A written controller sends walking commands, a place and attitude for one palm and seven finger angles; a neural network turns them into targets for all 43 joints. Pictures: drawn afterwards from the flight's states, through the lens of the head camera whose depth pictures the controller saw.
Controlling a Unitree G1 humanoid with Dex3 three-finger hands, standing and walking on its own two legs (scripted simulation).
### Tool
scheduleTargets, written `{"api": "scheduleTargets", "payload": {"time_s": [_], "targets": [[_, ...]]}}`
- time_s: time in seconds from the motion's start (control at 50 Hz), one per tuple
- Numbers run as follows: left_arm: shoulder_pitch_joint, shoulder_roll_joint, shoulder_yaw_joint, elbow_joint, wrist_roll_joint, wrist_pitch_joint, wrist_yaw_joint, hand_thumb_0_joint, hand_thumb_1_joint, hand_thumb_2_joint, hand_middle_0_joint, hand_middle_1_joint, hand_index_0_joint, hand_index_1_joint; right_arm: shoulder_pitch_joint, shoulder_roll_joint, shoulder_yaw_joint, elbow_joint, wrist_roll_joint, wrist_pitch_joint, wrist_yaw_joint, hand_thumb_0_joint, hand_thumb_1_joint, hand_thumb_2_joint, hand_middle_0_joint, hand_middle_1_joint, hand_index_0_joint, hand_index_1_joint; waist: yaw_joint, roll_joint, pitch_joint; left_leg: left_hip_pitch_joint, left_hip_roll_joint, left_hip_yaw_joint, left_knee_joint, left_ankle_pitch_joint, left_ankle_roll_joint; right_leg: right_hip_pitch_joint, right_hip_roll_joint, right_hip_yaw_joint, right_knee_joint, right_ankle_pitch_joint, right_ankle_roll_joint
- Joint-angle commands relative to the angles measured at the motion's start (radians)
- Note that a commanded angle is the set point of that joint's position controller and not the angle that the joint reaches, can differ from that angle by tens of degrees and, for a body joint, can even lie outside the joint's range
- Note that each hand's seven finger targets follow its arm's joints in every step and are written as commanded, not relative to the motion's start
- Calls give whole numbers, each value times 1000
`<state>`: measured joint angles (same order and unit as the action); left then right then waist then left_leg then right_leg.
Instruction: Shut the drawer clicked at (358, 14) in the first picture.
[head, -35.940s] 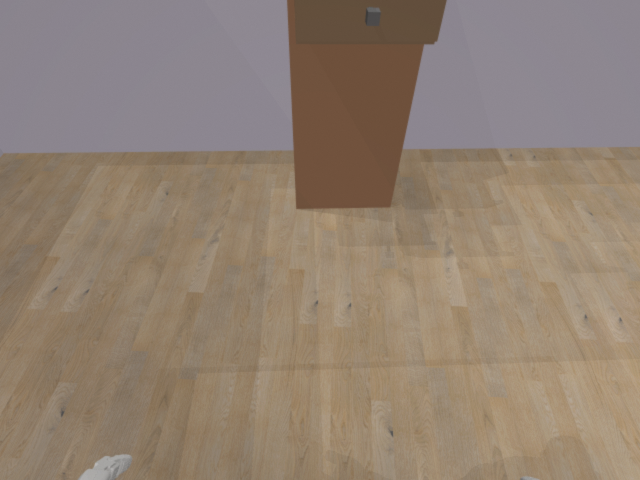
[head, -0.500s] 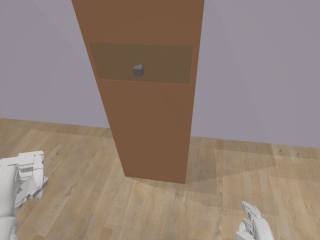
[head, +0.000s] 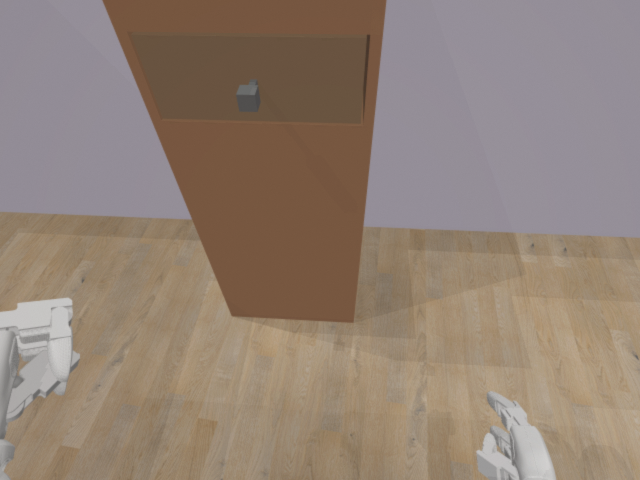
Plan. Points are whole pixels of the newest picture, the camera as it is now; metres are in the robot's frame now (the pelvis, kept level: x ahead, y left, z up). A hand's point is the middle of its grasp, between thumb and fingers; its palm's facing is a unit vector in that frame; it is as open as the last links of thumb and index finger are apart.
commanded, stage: step back with the hand held close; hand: left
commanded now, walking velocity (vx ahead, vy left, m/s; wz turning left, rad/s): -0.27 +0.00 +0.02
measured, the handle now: (250, 93) +0.68 +0.17 +0.12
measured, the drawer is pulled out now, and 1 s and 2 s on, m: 0.00 0.00 0.00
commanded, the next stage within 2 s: stop stepping back and stand still in 1.04 s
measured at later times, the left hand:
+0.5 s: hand out of the picture +0.12 +0.25 +0.15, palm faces +0.40 -0.78 -0.47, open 3.2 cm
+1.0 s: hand out of the picture +0.02 +0.26 +0.17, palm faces +0.46 -0.76 -0.46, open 3.2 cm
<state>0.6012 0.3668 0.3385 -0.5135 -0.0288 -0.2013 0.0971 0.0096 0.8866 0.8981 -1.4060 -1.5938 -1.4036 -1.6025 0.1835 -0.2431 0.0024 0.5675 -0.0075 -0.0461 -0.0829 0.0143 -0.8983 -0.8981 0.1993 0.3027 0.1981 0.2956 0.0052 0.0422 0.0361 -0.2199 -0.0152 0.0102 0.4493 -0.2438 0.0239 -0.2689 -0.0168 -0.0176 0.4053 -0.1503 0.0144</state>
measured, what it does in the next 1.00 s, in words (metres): walks backwards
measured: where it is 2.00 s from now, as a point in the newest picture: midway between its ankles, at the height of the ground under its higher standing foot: outside the picture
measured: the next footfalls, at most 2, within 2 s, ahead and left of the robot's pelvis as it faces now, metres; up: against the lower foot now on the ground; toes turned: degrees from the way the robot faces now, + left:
right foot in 1.10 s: -0.28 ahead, -0.14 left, -0.01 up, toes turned +1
left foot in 1.22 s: -0.10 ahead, +0.07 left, +0.00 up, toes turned -1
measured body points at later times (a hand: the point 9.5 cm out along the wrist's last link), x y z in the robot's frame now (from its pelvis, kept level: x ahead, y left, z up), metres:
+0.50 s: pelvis -0.07 +0.01 -0.02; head -0.05 +0.02 +0.43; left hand +0.09 +0.29 +0.18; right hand +0.11 -0.23 -0.09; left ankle -0.01 +0.10 -0.74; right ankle +0.03 -0.13 -0.74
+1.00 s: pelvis -0.16 +0.00 -0.01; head -0.14 +0.03 +0.43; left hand -0.02 +0.30 +0.20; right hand +0.03 -0.20 -0.08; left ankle -0.01 +0.11 -0.74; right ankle -0.25 -0.13 -0.69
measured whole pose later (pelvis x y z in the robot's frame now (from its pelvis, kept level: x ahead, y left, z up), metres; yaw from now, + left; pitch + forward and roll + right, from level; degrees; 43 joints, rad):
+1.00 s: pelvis -0.16 +0.00 -0.01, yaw +2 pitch +2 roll -4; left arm 0.61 0.42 0.44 -0.62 -0.03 -0.30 0.15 0.01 0.88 0.90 -1.41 -1.59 -1.41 -1.60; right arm 0.21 -0.15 0.00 0.60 -0.02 -0.16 -0.06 0.01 -0.90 -0.90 0.20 0.30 0.20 0.30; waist 0.03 0.01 -0.02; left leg -0.51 0.05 -0.01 0.48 -0.01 0.03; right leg -0.31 0.09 0.00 0.94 -0.52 0.01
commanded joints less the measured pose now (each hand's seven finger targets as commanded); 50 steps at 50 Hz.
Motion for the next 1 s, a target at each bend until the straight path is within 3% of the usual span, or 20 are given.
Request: {"api": "scheduleTargets", "payload": {"time_s": [0.0, 0.08, 0.2, 0.3, 0.36, 0.46, 0.5, 0.54, 0.6, 0.64, 0.68, 0.72, 0.74, 0.76, 0.78, 0.8, 0.82, 0.86, 0.9, 0.98], "targets": [[47, 188, 168, -242, -11, -69, 34, 0, 900, 900, -1400, -1600, -1400, -1600, -105, -96, -48, -197, 10, -41, -13, 0, -900, -900, 200, 300, 200, 300, 18, -5, -261, -22, 78, -64, -33, 460, -3, 198, -34, 13, 100, 363, -13], [53, 185, 178, -227, -5, -73, 38, 0, 900, 900, -1400, -1600, -1400, -1600, -99, -102, -53, -201, 9, -38, -15, 0, -900, -900, 200, 300, 200, 300, 18, 18, -207, -119, 104, -88, -64, 389, 8, 191, -20, 10, 158, 287, -3], [7, 161, 158, -203, 13, -90, 42, 0, 900, 900, -1400, -1600, -1400, -1600, -78, -114, -54, -197, 13, -52, -12, 0, -900, -900, 200, 300, 200, 300, 2, -17, -122, -345, 107, -102, -82, -54, 49, 206, -32, 69, 165, 153, -7], [-33, 170, 159, -227, 26, -110, 54, 0, 900, 900, -1400, -1600, -1400, -1600, -62, -108, -49, -197, 8, -68, -10, 0, -900, -900, 200, 300, 200, 300, -8, -81, -91, -369, 56, -92, -10, -303, 49, 98, -76, 150, 43, -93, -31], [-55, 183, 164, -259, 29, -126, 64, 0, 900, 900, -1400, -1600, -1400, -1600, -58, -108, -46, -196, 4, -79, -15, 0, -900, -900, 200, 300, 200, 300, -12, -42, -86, -352, 58, -109, -4, -352, 48, 38, -72, 152, 22, -222, -34], [-51, 176, 182, -283, 45, -150, 75, 0, 900, 900, -1400, -1600, -1400, -1600, -55, -115, -46, -194, 5, -108, -24, 0, -900, -900, 200, 300, 200, 300, 0, 137, -121, -583, 166, -224, -211, -459, 90, 288, 45, 31, 322, -29, 11], [-22, 181, 196, -281, 51, -162, 71, 0, 900, 900, -1400, -1600, -1400, -1600, -48, -111, -53, -195, 6, -122, -20, 0, -900, -900, 200, 300, 200, 300, 5, 129, -158, -595, 180, -215, -189, -396, 100, 345, 60, 32, 372, 82, 14], [-15, 191, 214, -243, 56, -172, 62, 0, 900, 900, -1400, -1600, -1400, -1600, -63, -121, -63, -201, 4, -138, -15, 0, -900, -900, 200, 300, 200, 300, 5, 114, -113, -682, 165, -197, -149, -466, 113, 374, 55, 84, 359, 84, 7], [-36, 182, 185, -229, 31, -173, 52, 0, 900, 900, -1400, -1600, -1400, -1600, -33, -103, -59, -164, 4, -137, -2, 0, -900, -900, 200, 300, 200, 300, -12, -102, -108, -430, 46, -96, 70, -250, 40, 109, -69, 240, 131, 172, -53], [-73, 192, 166, -250, 19, -170, 53, 0, 900, 900, -1400, -1600, -1400, -1600, -27, -98, -64, -143, 3, -131, 8, 0, -900, -900, 200, 300, 200, 300, -15, -164, -121, -251, 3, -58, 229, -210, 1, -84, -171, 333, -27, -19, -113], [-60, 199, 165, -228, 11, -158, 65, 0, 900, 900, -1400, -1600, -1400, -1600, -37, -77, -58, -126, 2, -112, 12, 0, -900, -900, 200, 300, 200, 300, -12, -225, -128, -118, -13, -37, 348, -181, -16, -234, -229, 327, -112, -173, -140], [-59, 213, 177, -253, 8, -152, 71, 0, 900, 900, -1400, -1600, -1400, -1600, -44, -70, -51, -125, 3, -98, 11, 0, -900, -900, 200, 300, 200, 300, -18, -210, -140, -65, -10, -30, 258, -152, -11, -255, -195, 247, -81, -177, -111], [-59, 217, 181, -273, 4, -149, 70, 0, 900, 900, -1400, -1600, -1400, -1600, -62, -80, -51, -134, 3, -93, 5, 0, -900, -900, 200, 300, 200, 300, -20, -111, -124, -79, 6, -62, 143, -145, 0, -259, -132, 195, -17, -189, -80], [-35, 211, 187, -288, -1, -154, 68, 0, 900, 900, -1400, -1600, -1400, -1600, -66, -96, -52, -147, 4, -93, -2, 0, -900, -900, 200, 300, 200, 300, -20, 13, -101, -164, 75, -174, -5, -168, 30, -225, -40, 136, 114, -219, -39], [-20, 208, 203, -317, 10, -167, 67, 0, 900, 900, -1400, -1600, -1400, -1600, -86, -112, -54, -164, 0, -103, -8, 0, -900, -900, 200, 300, 200, 300, -6, 229, -131, -362, 210, -309, -175, -279, 85, -38, 57, 57, 366, -195, -2], [-24, 210, 222, -325, 24, -175, 67, 0, 900, 900, -1400, -1600, -1400, -1600, -87, -106, -60, -163, -10, -121, -8, 0, -900, -900, 200, 300, 200, 300, 2, 334, -160, -517, 339, -450, -327, -421, 145, 112, 123, 26, 643, -263, 11], [-41, 226, 237, -330, 34, -177, 69, 0, 900, 900, -1400, -1600, -1400, -1600, -63, -92, -68, -145, -19, -135, -7, 0, -900, -900, 200, 300, 200, 300, -7, 267, -170, -540, 381, -456, -366, -466, 174, 126, 124, 68, 818, -293, 10], [-4, 211, 221, -319, 19, -177, 61, 0, 900, 900, -1400, -1600, -1400, -1600, -58, -98, -86, -137, 0, -150, 5, 0, -900, -900, 200, 300, 200, 300, 7, 128, -196, -423, 357, -370, -283, -388, 162, 72, 119, 86, 799, -334, 4], [5, 179, 191, -314, 2, -154, 65, 0, 900, 900, -1400, -1600, -1400, -1600, -63, -85, -82, -127, -2, -170, 12, 0, -900, -900, 200, 300, 200, 300, 13, 118, -177, -292, 310, -283, -250, -277, 138, -3, 89, 44, 671, -360, -3], [-57, 136, 109, -282, -23, -127, 66, 0, 900, 900, -1400, -1600, -1400, -1600, -55, -76, -53, -77, -10, -185, 20, 0, -900, -900, 200, 300, 200, 300, -5, 178, -152, -142, 252, -186, -307, -208, 33, 13, 109, -37, 260, -458, -36]]}}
